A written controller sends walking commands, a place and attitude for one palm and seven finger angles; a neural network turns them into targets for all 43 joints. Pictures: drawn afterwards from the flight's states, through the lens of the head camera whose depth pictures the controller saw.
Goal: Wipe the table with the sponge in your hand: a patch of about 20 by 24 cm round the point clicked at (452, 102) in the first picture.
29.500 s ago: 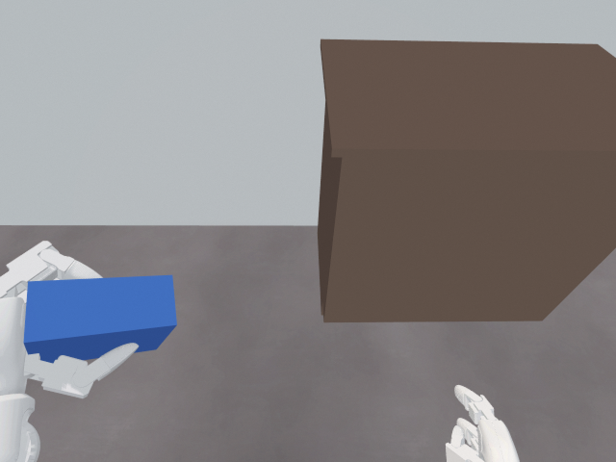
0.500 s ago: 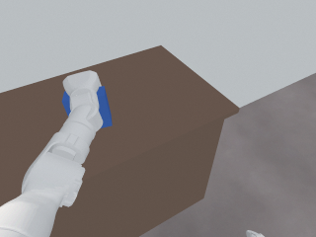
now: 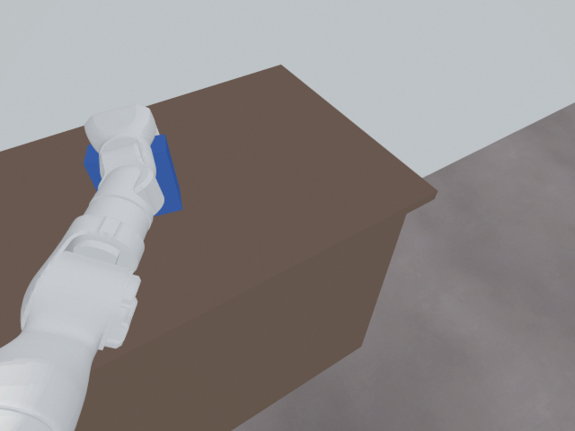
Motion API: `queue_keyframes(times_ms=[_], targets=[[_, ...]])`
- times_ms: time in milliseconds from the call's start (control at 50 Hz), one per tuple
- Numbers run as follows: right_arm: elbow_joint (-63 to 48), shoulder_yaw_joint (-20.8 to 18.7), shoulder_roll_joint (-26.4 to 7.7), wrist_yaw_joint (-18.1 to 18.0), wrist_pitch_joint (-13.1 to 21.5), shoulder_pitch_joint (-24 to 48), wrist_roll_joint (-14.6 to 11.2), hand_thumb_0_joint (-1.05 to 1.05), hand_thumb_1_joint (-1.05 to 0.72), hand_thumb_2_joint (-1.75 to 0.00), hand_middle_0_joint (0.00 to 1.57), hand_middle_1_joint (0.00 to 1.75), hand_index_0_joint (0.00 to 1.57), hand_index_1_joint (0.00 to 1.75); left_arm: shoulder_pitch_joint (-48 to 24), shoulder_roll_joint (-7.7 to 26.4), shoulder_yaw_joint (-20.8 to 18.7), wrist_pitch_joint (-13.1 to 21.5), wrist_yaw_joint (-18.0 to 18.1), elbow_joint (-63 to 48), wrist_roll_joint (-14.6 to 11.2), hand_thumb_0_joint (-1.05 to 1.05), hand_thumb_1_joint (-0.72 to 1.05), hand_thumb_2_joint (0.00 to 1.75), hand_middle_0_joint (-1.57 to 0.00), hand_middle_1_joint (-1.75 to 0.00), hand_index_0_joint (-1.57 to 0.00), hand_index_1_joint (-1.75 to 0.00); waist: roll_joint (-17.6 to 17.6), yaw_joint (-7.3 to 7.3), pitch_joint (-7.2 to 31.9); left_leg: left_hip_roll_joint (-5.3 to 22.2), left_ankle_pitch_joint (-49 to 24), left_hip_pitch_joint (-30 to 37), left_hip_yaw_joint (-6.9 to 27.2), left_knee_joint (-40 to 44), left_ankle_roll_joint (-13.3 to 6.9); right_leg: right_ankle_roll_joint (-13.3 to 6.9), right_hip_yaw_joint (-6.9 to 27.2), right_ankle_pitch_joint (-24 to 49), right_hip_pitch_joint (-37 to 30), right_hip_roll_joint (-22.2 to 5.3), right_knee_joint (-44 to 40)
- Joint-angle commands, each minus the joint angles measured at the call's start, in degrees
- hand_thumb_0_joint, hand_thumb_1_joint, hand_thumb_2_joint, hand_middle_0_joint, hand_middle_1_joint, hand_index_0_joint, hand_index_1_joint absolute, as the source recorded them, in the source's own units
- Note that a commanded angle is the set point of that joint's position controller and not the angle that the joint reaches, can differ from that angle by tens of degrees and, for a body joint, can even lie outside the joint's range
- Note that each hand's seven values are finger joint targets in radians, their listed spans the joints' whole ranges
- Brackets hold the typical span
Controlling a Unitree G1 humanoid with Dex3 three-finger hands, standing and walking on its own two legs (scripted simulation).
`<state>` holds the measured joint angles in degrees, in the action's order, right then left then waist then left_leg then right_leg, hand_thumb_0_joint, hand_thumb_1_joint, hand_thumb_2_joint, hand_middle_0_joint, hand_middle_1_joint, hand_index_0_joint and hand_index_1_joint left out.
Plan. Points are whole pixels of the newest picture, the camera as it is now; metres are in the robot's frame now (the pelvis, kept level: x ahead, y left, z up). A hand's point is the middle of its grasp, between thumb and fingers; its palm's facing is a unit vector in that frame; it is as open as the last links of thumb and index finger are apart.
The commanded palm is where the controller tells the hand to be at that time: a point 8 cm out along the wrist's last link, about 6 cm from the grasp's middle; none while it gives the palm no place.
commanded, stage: wipe forward along the third lane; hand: left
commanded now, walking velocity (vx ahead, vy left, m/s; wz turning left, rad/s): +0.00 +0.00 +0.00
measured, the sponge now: (141, 189) +0.46 +0.22 +0.10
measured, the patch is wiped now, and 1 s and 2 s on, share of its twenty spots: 0.95 0.95 0.95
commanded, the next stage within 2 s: wipe back along the third lane in 0.08 s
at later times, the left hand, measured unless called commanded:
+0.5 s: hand (132, 161) +0.48 +0.22 +0.14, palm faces +0.01 -0.03 -1.00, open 9.5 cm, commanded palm +0.44 +0.22 +0.16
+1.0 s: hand (130, 177) +0.44 +0.21 +0.14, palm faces +0.11 -0.06 -0.99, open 9.5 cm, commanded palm +0.38 +0.19 +0.16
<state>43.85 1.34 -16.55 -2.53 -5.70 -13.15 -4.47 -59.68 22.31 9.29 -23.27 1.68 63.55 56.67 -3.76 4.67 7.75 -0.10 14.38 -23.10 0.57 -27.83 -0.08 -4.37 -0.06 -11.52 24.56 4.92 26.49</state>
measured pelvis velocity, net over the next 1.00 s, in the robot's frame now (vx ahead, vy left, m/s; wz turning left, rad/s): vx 0.05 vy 0.04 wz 0.02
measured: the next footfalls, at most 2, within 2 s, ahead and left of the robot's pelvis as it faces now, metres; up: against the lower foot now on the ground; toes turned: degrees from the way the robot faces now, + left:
none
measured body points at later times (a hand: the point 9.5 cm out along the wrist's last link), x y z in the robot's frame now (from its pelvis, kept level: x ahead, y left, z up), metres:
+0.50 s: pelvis +0.01 +0.03 +0.00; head +0.03 +0.01 +0.45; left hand +0.47 +0.22 +0.19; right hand +0.10 -0.23 -0.14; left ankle -0.01 +0.12 -0.74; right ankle +0.01 -0.07 -0.74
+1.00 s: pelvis +0.05 +0.04 +0.00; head +0.03 +0.02 +0.45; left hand +0.43 +0.21 +0.20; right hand +0.28 -0.16 -0.08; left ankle -0.01 +0.12 -0.74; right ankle +0.01 -0.07 -0.74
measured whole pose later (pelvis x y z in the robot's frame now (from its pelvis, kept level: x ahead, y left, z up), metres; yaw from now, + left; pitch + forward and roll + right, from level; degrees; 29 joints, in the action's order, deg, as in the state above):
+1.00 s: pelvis +0.05 +0.04 +0.00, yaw +1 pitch +5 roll -1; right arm 38.4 2.4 -14.5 2.9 -12.7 -0.2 -5.5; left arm -41.0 10.4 24.0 -43.3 4.4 31.9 55.0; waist -3.8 -2.8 9.7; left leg -3.1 18.3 -13.3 0.7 -26.7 -3.4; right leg -1.4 0.0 -16.0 14.5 2.1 25.6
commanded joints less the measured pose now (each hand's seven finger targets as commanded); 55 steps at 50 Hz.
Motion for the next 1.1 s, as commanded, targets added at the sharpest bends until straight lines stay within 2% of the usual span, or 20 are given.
queue_keyframes(times_ms=[0, 120, 160, 200, 260, 280, 360, 380, 440, 500, 560, 600, 660, 700, 740, 800, 840, 860, 980, 1080], targets=[[-5.37, -2.14, -7.64, -0.64, 2.1, 1.31, 0.46, 0.0, -0.9, -0.9, 0.2, 0.3, 0.2, 0.3, -18.66, 14.34, -0.4, -2.07, 3.28, -0.66, 3.09, 0.0, 0.1, 1.3, -1.2, -1.6, -1.2, -1.6, 8.58, 0.61, 10.46, -1.28, -4.41, -2.61, -1.53, 2.66, -2.7, 3.34, 3.71, 9.31, -11.88, -4.7, -4.48], [-5.06, -2.19, -7.71, -0.49, 1.91, 0.51, 0.75, 0.0, -0.9, -0.9, 0.2, 0.3, 0.2, 0.3, -19.25, 15.39, -0.78, -2.78, 3.55, 1.63, 3.85, 0.0, 0.1, 1.3, -1.2, -1.6, -1.2, -1.6, 7.78, 0.57, 12.81, -1.31, -6.05, -2.39, -1.54, 2.47, -2.67, 3.14, 3.18, 11.26, -12.66, -4.59, -3.84], [-5.09, -2.19, -7.52, -0.25, 1.87, 0.38, 0.68, 0.0, -0.9, -0.9, 0.2, 0.3, 0.2, 0.3, -19.62, 12.81, 0.85, -3.1, 3.27, 2.3, 4.07, 0.0, 0.1, 1.3, -1.2, -1.6, -1.2, -1.6, 7.26, 1.08, 11.77, -1.12, -5.74, -1.77, -1.39, 2.58, -2.61, 3.04, 2.73, 10.4, -11.0, -4.4, -4.01], [-5.44, -2.43, -7.48, -0.1, 1.93, 0.36, 0.88, 0.0, -0.9, -0.9, 0.2, 0.3, 0.2, 0.3, -17.1, 12.37, 0.04, -2.32, 3.01, 1.63, 3.87, 0.0, 0.1, 1.3, -1.2, -1.6, -1.2, -1.6, 7.24, 0.05, 13.7, -0.83, -7.68, -0.28, -1.17, 2.6, -2.74, 2.73, 2.18, 11.71, -11.63, -4.17, -3.48], [-6.38, -2.64, -6.84, 0.22, 1.85, 0.9, 0.88, 0.0, -0.9, -0.9, 0.2, 0.3, 0.2, 0.3, -14.25, 8.08, 1.58, -1.78, 3.15, -0.18, 2.77, 0.0, 0.1, 1.3, -1.2, -1.6, -1.2, -1.6, 7.63, -0.6, 14.11, -0.87, -8.41, 0.64, -1.54, 2.53, -2.76, 2.72, 1.91, 12.67, -12.12, -4.11, -3.67], [-6.6, -2.56, -6.7, 0.24, 1.85, 1.52, 0.83, 0.0, -0.9, -0.9, 0.2, 0.3, 0.2, 0.3, -13.18, 8.4, 0.31, -1.26, 3.14, -1.46, 1.9, 0.0, 0.1, 1.3, -1.2, -1.6, -1.2, -1.6, 6.5, -1.85, 15.28, -0.79, -9.81, 1.12, -1.07, 3.16, -2.59, 2.24, 1.55, 13.58, -12.84, -4.11, -3.42], [-7.17, -2.5, -6.24, 0.58, 1.61, 3.29, 0.36, 0.0, -0.9, -0.9, 0.2, 0.3, 0.2, 0.3, -9.76, 2.93, 2.73, -2.31, 4.31, -2.89, -0.57, 0.0, 0.1, 1.3, -1.2, -1.6, -1.2, -1.6, 9.64, -2.17, 11.4, -0.62, -8.02, 1.97, -1.35, 4.15, -2.6, 2.63, 0.71, 10.52, -11.63, -3.84, -4.48], [-7.18, -2.32, -5.99, 0.6, 1.77, 4.46, 0.21, 0.0, -0.9, -0.9, 0.2, 0.3, 0.2, 0.3, -10.76, 2.31, 2.78, -2.53, 4.33, -3.9, -1.25, 0.0, 0.1, 1.3, -1.2, -1.6, -1.2, -1.6, 8.0, -2.54, 11.07, -0.53, -8.7, 2.46, -0.95, 4.64, -2.59, 2.29, 0.57, 10.39, -11.0, -3.85, -4.59], [-6.95, -2.36, -5.99, 1.01, 1.29, 5.39, -0.01, 0.0, -0.9, -0.9, 0.2, 0.3, 0.2, 0.3, -9.27, 0.77, 3.73, -4.96, 5.21, -4.4, -1.78, 0.0, 0.1, 1.3, -1.2, -1.6, -1.2, -1.6, 8.86, -2.74, 10.08, -0.63, -8.41, 3.87, -1.25, 4.82, -2.53, 2.34, 0.12, 8.82, -11.02, -3.58, -4.89], [-6.87, -2.09, -5.96, 0.99, 0.75, 7.02, 0.0, 0.0, -0.9, -0.9, 0.2, 0.3, 0.2, 0.3, -8.94, 2.11, 2.58, -7.0, 5.22, -5.34, -2.19, 0.0, 0.1, 1.3, -1.2, -1.6, -1.2, -1.6, 8.79, -3.6, 10.91, -0.66, -9.8, 4.72, -1.34, 5.14, -2.46, 2.17, 0.26, 10.38, -12.85, -3.7, -4.62], [-8.0, -2.06, -5.33, 1.61, 0.09, 9.21, -0.14, 0.0, -0.9, -0.9, 0.2, 0.3, 0.2, 0.3, -5.17, -3.56, 5.9, -9.16, 4.65, -8.71, -2.69, 0.0, 0.1, 1.3, -1.2, -1.6, -1.2, -1.6, 7.5, -4.42, 11.64, -0.62, -12.82, 6.95, -1.39, 4.95, -2.22, 1.61, -0.43, 13.48, -13.37, -3.57, -4.07], [-8.71, -1.94, -5.36, 1.7, -0.5, 10.84, -0.17, 0.0, -0.9, -0.9, 0.2, 0.3, 0.2, 0.3, -2.81, -3.6, 5.78, -10.19, 4.18, -11.15, -2.87, 0.0, 0.1, 1.3, -1.2, -1.6, -1.2, -1.6, 7.74, -5.02, 12.07, -0.42, -15.03, 8.09, -1.14, 4.83, -2.15, 1.34, -0.54, 15.22, -14.26, -3.47, -3.55], [-9.76, -1.92, -4.96, 2.32, -1.34, 12.86, -0.31, 0.0, -0.9, -0.9, 0.2, 0.3, 0.2, 0.3, -0.72, -7.84, 8.58, -12.68, 3.47, -15.58, -3.67, 0.0, 0.1, 1.3, -1.2, -1.6, -1.2, -1.6, 7.89, -5.08, 12.27, -0.34, -17.94, 9.67, -1.23, 4.28, -1.99, 1.13, -1.1, 18.85, -14.83, -3.5, -2.97], [-10.57, -1.78, -5.15, 2.54, -2.11, 14.86, -0.32, 0.0, -0.9, -0.9, 0.2, 0.3, 0.2, 0.3, 2.09, -6.92, 7.76, -13.99, 3.12, -18.78, -4.04, 0.0, 0.1, 1.3, -1.2, -1.6, -1.2, -1.6, 8.71, -5.74, 12.94, -0.16, -20.55, 10.42, -0.96, 3.91, -1.92, 0.95, -1.14, 21.53, -16.34, -3.53, -2.2], [-11.42, -1.78, -4.71, 3.11, -2.75, 16.45, -0.49, 0.0, -0.9, -0.9, 0.2, 0.3, 0.2, 0.3, 3.92, -11.03, 10.92, -15.82, 2.36, -22.36, -4.81, 0.0, 0.1, 1.3, -1.2, -1.6, -1.2, -1.6, 8.54, -5.62, 12.89, -0.25, -22.69, 11.81, -1.09, 3.33, -1.91, 0.85, -1.65, 24.03, -16.49, -3.51, -1.94], [-12.33, -1.62, -4.84, 3.63, -3.73, 18.7, -0.65, 0.0, -0.9, -0.9, 0.2, 0.3, 0.2, 0.3, 7.09, -10.41, 10.68, -18.07, 1.44, -26.32, -4.9, 0.0, 0.1, 1.3, -1.2, -1.6, -1.2, -1.6, 9.48, -6.21, 13.1, 0.07, -25.85, 12.89, -0.81, 2.72, -1.86, 0.67, -1.84, 26.58, -17.55, -3.47, -0.98], [-13.1, -1.43, -4.53, 4.35, -4.19, 20.08, -0.79, 0.0, -0.9, -0.9, 0.2, 0.3, 0.2, 0.3, 8.7, -13.83, 14.11, -19.52, 0.44, -29.62, -5.04, 0.0, 0.1, 1.3, -1.2, -1.6, -1.2, -1.6, 8.42, -6.04, 12.59, -0.02, -27.47, 13.72, -0.82, 2.16, -1.84, 0.55, -2.34, 27.78, -17.28, -3.49, -0.58], [-13.16, -1.29, -4.53, 4.6, -4.38, 20.51, -0.9, 0.0, -0.9, -0.9, 0.2, 0.3, 0.2, 0.3, 9.33, -12.75, 13.39, -20.23, 0.13, -30.33, -5.05, 0.0, 0.1, 1.3, -1.2, -1.6, -1.2, -1.6, 8.73, -6.17, 12.03, -0.08, -27.29, 13.54, -0.85, 1.97, -1.86, 0.51, -2.33, 28.24, -17.56, -3.48, -0.51], [-15.4, -0.65, -3.87, 5.86, -4.91, 23.29, -1.07, 0.0, -0.9, -0.9, 0.2, 0.3, 0.2, 0.3, 14.14, -14.99, 16.18, -21.34, -2.06, -38.26, -4.96, 0.0, 0.1, 1.3, -1.2, -1.6, -1.2, -1.6, 7.59, -6.62, 12.63, 0.38, -34.34, 14.7, 0.1, 0.2, -1.83, 0.23, -2.75, 31.29, -18.41, -3.6, 1.64], [-16.19, -0.34, -3.47, 6.67, -5.7, 24.58, -1.11, 0.0, -0.9, -0.9, 0.2, 0.3, 0.2, 0.3, 15.29, -15.89, 17.54, -21.83, -2.69, -42.45, -4.82, 0.0, 0.1, 1.3, -1.2, -1.6, -1.2, -1.6, 8.16, -6.51, 10.35, 0.17, -29.62, 13.6, 0.28, 0.1, -1.88, -0.09, -2.96, 27.99, -17.45, -3.28, 1.82]])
